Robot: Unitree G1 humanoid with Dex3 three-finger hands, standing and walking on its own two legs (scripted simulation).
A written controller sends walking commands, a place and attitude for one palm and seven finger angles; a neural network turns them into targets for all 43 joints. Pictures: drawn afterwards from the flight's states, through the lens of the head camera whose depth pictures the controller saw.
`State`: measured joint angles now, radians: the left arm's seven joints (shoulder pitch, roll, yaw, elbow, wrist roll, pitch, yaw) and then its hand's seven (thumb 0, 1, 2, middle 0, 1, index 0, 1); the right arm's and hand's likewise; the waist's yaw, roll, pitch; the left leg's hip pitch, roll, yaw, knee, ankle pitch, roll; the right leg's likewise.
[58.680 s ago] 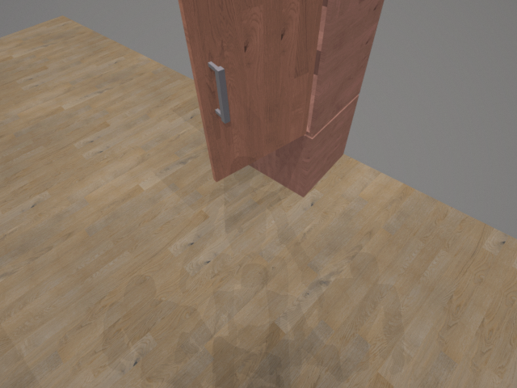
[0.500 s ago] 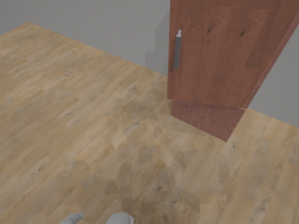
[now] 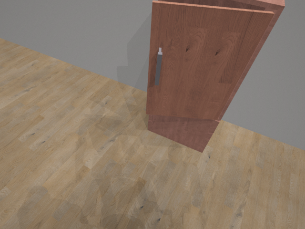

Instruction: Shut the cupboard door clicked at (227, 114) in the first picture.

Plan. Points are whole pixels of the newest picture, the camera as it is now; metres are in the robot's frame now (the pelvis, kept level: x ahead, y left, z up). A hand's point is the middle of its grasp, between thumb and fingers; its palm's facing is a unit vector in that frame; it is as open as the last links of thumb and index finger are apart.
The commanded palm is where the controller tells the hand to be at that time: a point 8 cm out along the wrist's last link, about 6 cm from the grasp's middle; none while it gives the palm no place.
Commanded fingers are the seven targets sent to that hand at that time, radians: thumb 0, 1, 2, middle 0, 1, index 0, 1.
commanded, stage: take the last steps up to it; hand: left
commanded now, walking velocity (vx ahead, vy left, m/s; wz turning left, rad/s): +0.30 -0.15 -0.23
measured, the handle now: (158, 67) +0.73 +0.02 +0.00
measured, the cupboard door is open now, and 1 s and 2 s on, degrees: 22 22 22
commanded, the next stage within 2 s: come to a stop and stand still in 0.66 s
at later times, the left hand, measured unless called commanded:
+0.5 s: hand out of the picture +0.14 +0.07 -0.18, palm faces -0.03 -0.99 -0.17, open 7.3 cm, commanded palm none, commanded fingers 0.00 0.90 0.90 -0.20 -0.30 -0.20 -0.30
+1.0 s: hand (149, 179) +0.31 +0.02 -0.18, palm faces -0.04 -0.97 -0.22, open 7.4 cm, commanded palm none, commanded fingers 0.00 0.90 0.90 -0.20 -0.30 -0.20 -0.30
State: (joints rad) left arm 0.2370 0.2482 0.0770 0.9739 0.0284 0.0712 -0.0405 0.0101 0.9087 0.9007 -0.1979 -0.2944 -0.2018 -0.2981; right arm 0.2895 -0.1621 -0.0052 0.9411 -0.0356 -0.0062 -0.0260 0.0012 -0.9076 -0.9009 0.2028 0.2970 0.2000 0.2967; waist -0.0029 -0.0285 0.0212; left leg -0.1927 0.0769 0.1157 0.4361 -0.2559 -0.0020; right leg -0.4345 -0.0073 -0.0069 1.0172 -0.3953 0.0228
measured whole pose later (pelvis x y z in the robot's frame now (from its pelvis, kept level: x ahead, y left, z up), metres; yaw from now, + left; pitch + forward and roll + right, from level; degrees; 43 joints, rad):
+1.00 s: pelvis +0.26 -0.16 -0.02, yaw -3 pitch -1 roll +1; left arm 0.20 0.18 0.03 1.04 0.03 0.01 0.01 0.01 0.91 0.90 -0.20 -0.29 -0.20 -0.30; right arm 0.27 -0.18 -0.04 1.06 0.00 0.04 -0.02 0.00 -0.92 -0.90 0.20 0.30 0.20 0.30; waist -0.01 0.00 0.07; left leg -0.21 0.06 0.07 0.59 -0.36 -0.03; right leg -0.34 -0.05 -0.01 0.59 -0.22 0.02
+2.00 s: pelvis +0.17 -0.14 +0.00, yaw -3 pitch -3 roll +0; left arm 0.31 0.12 0.00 1.12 0.01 0.02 0.03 0.01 0.91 0.90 -0.20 -0.29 -0.20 -0.30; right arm 0.35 -0.14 -0.02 1.15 -0.01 0.03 -0.03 0.00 -0.92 -0.90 0.20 0.30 0.19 0.30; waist -0.02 -0.04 0.03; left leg -0.22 0.00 0.08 0.39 -0.13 0.03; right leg -0.10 0.02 0.00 0.40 -0.25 -0.01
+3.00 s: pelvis +0.21 -0.13 -0.01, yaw -4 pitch +0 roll +1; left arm 0.31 0.21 -0.01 1.07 0.03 0.01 0.01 0.01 0.91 0.90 -0.20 -0.29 -0.20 -0.30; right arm 0.21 -0.17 -0.01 1.06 -0.02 -0.01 -0.01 0.00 -0.91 -0.90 0.20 0.30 0.20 0.30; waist 0.01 -0.05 0.00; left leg -0.28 -0.02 0.12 0.52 -0.26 0.06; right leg -0.17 -0.03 -0.01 0.55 -0.39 -0.02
